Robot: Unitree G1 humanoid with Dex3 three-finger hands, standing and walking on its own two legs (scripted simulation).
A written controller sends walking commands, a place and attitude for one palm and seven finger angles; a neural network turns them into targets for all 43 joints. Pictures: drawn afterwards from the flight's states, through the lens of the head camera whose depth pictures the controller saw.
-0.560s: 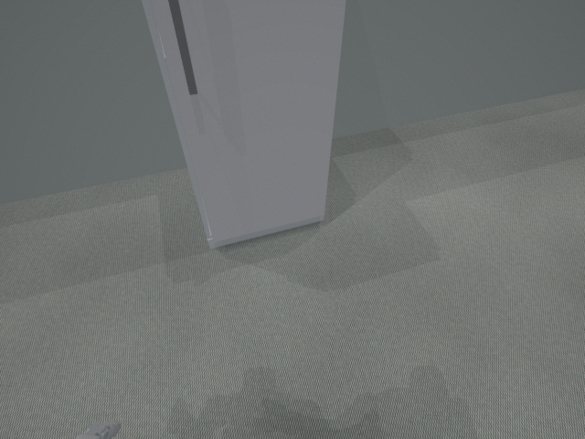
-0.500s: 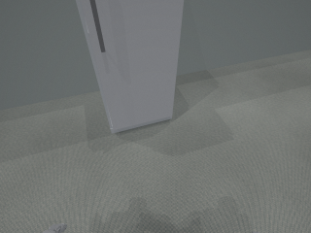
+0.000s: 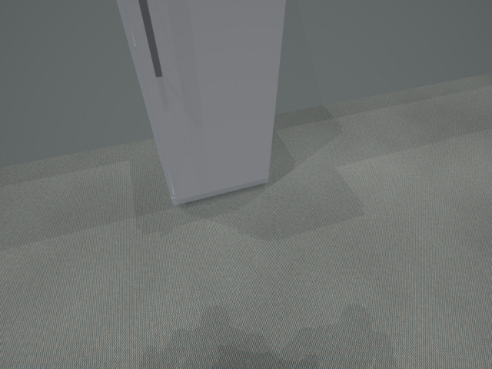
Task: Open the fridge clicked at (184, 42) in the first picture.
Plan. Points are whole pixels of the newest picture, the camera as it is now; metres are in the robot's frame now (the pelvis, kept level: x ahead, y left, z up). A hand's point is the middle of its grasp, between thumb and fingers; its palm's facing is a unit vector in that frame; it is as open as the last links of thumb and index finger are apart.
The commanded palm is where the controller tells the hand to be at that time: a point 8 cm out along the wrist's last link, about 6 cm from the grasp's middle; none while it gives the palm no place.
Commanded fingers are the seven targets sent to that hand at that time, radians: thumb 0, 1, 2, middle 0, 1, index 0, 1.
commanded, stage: stand and wait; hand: left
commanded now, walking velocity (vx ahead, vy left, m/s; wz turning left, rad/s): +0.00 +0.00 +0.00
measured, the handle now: out of the picture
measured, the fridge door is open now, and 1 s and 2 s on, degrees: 0 0 0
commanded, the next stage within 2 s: look at it before walking up in 0.26 s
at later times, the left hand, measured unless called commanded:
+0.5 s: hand out of the picture +0.08 +0.25 -0.15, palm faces -0.02 -0.94 -0.34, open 7.4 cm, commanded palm none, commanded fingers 0.00 0.90 0.90 -0.20 -0.30 -0.20 -0.30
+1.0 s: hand out of the picture +0.08 +0.25 -0.15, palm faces -0.03 -0.94 -0.34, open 7.4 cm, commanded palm none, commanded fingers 0.00 0.90 0.90 -0.20 -0.30 -0.20 -0.30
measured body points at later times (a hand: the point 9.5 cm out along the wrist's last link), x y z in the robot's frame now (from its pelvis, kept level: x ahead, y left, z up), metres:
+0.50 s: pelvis +0.00 +0.00 +0.00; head +0.00 +0.00 +0.45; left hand +0.08 +0.30 -0.13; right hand +0.08 -0.29 -0.13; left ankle +0.01 +0.13 -0.74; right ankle +0.01 -0.12 -0.74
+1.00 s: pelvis +0.01 +0.00 +0.00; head +0.01 +0.00 +0.45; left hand +0.08 +0.30 -0.13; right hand +0.09 -0.29 -0.13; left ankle +0.01 +0.13 -0.74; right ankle +0.01 -0.12 -0.74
